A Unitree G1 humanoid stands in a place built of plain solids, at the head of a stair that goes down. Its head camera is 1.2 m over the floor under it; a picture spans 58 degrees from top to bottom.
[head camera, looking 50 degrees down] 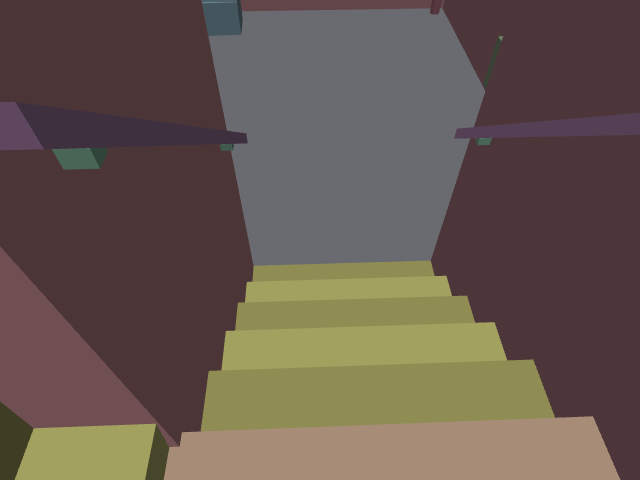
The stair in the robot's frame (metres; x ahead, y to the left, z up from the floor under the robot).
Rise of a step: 0.19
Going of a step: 0.25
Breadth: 1.10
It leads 2 degrees to the left of straight ahead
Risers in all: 6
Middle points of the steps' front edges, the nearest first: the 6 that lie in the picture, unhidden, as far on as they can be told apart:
0.37 -0.19 0.00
0.62 -0.18 -0.19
0.87 -0.17 -0.38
1.12 -0.16 -0.57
1.37 -0.15 -0.76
1.62 -0.14 -0.95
